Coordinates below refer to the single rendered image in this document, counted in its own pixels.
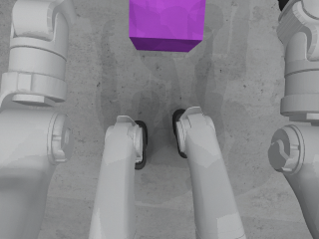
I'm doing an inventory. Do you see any robot thigh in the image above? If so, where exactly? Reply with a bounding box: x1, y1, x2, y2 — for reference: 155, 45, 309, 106
175, 113, 247, 239
88, 122, 143, 239

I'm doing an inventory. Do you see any robot right thigh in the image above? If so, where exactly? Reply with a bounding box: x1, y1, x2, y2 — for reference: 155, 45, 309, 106
175, 113, 247, 239

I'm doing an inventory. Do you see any carton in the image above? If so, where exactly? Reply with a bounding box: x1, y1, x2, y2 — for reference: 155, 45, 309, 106
129, 0, 206, 53

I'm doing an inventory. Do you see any robot right upper arm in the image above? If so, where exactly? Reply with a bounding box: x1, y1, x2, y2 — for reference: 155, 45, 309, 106
267, 124, 319, 239

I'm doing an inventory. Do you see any right robot hand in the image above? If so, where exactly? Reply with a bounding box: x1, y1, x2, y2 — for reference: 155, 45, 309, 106
278, 0, 289, 12

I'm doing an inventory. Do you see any robot right forearm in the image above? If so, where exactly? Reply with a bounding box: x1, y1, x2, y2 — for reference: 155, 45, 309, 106
276, 0, 319, 126

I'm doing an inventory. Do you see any robot left thigh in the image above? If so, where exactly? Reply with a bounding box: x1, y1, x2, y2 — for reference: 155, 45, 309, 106
88, 122, 143, 239

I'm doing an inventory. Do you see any robot left upper arm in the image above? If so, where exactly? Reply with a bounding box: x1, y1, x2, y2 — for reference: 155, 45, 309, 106
0, 108, 75, 239

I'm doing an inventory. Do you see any robot left forearm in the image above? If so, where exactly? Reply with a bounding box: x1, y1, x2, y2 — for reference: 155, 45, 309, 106
0, 0, 78, 114

